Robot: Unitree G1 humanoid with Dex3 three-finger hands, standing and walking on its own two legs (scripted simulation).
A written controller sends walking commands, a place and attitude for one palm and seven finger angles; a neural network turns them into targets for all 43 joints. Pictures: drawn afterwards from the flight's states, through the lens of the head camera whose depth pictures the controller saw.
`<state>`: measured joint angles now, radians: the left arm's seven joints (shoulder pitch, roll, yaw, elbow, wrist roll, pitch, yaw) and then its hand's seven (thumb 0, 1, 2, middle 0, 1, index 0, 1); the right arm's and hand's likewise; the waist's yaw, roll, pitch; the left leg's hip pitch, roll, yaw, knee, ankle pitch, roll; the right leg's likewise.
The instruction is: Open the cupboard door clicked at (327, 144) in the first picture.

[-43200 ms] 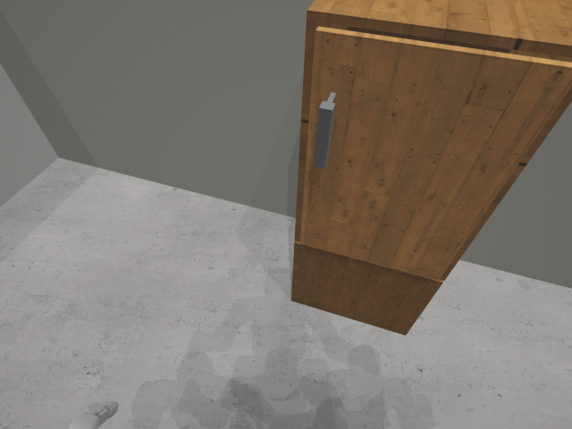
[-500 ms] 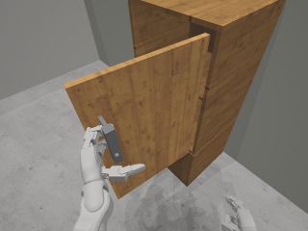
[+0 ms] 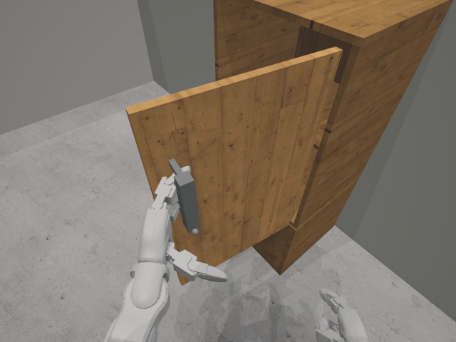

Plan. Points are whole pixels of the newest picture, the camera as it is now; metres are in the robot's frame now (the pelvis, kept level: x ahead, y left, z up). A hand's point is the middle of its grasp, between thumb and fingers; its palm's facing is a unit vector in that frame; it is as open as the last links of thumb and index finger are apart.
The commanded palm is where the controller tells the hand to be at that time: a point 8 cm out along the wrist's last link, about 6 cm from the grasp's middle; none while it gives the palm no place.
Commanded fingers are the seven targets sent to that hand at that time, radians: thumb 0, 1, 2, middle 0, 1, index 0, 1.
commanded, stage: slide the hand sideways off the handle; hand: left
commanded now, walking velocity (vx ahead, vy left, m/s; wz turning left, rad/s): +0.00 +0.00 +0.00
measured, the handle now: (183, 195) +0.33 +0.12 +0.10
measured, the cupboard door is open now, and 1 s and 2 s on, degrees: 81 83 83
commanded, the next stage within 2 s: draw the hand back to the body in 1.08 s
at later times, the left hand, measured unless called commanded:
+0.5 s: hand (174, 250) +0.23 +0.11 +0.09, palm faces -0.09 -1.00 -0.04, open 16.3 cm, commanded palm +0.20 +0.16 +0.09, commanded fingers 0.00 -0.50 0.30 -0.15 -0.30 -0.15 -0.30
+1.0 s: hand (145, 276) +0.20 +0.14 +0.08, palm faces -0.06 -0.99 -0.08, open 16.3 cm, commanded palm +0.17 +0.21 +0.09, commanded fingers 0.00 -0.50 0.30 -0.15 -0.30 -0.15 -0.30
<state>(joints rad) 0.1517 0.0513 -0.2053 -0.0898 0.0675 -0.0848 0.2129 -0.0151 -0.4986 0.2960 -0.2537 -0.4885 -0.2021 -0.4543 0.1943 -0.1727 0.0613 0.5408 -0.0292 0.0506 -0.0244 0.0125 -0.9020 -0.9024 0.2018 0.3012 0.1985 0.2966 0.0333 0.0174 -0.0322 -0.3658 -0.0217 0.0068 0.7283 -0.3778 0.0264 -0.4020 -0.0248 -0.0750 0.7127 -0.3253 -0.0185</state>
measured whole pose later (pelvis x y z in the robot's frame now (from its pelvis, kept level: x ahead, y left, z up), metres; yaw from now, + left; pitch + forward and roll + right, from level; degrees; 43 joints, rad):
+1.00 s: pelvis +0.02 -0.02 -0.01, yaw +0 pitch +4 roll -1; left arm 0.57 0.24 0.11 -0.31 -0.25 -0.18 -0.25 -0.02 -0.50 0.30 -0.15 -0.31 -0.16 -0.30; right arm 0.26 -0.24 0.03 0.49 0.03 -0.17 -0.05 0.01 -0.90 -0.90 0.20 0.30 0.20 0.30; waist 0.02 0.05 -0.07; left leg -0.46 0.02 -0.02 0.84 -0.45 0.00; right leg -0.49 0.01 -0.10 0.80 -0.39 -0.04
